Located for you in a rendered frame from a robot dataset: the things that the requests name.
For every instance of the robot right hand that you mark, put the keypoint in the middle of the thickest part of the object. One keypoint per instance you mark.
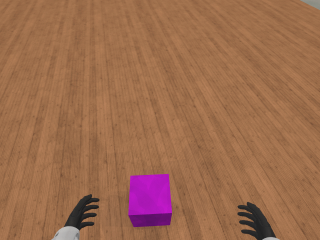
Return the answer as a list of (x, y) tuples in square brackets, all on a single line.
[(260, 224)]

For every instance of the carton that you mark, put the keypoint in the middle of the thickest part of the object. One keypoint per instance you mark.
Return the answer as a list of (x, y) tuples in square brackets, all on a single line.
[(150, 200)]

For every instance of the robot left hand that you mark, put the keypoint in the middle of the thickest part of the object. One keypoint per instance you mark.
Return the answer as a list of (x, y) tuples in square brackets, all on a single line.
[(78, 214)]

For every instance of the left robot forearm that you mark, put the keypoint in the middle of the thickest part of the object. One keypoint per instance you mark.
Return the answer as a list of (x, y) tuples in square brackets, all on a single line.
[(67, 233)]

